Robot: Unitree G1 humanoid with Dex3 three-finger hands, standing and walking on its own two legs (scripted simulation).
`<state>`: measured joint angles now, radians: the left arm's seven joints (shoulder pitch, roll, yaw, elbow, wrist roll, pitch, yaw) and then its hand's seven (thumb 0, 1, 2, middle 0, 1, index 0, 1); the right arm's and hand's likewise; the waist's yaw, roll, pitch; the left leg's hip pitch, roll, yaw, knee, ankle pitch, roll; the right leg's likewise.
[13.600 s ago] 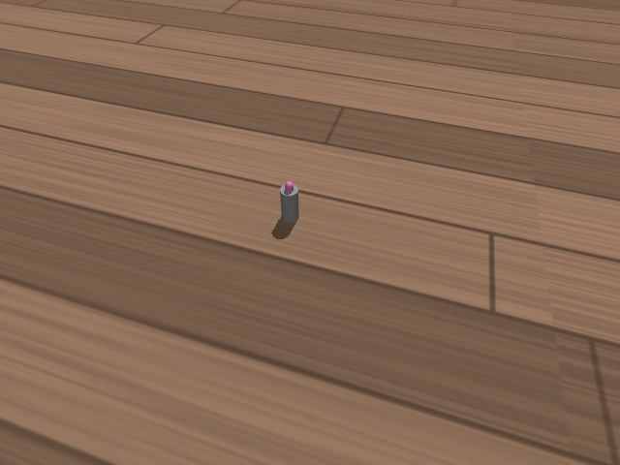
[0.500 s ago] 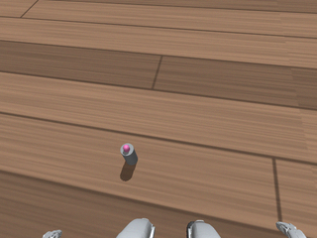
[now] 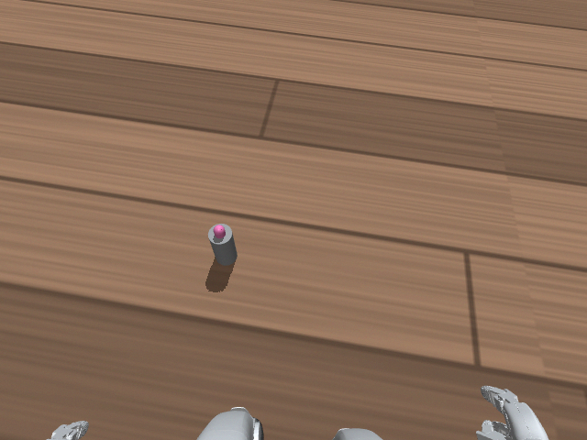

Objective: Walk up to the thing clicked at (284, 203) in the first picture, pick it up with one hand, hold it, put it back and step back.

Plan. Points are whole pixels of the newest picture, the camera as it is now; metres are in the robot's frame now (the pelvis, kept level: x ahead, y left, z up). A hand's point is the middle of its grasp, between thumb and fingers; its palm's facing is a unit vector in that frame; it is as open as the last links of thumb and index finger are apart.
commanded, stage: walk up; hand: left
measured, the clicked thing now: (222, 242) +0.71 +0.25 -0.65
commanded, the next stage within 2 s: stand in 1.56 s
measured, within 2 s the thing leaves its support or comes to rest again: neither
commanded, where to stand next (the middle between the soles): +0.38 +0.02 m, yaw +4 degrees
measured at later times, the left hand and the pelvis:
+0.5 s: hand out of the picture -0.01 +0.28 -0.14, palm faces +0.06 -0.94 -0.32, open 7.4 cm; pelvis -0.10 +0.01 +0.01, yaw +2 degrees
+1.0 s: hand out of the picture -0.02 +0.27 -0.15, palm faces +0.05 -0.94 -0.34, open 7.4 cm; pelvis -0.08 +0.00 +0.01, yaw +1 degrees
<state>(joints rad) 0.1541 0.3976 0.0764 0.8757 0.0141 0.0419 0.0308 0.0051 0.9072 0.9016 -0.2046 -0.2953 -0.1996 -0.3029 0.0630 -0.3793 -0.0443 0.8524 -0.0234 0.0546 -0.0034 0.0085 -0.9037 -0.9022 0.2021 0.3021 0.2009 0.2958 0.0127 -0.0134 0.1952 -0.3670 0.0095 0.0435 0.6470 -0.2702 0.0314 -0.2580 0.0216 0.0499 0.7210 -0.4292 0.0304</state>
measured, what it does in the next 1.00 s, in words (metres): steps on the spot: right foot, then left foot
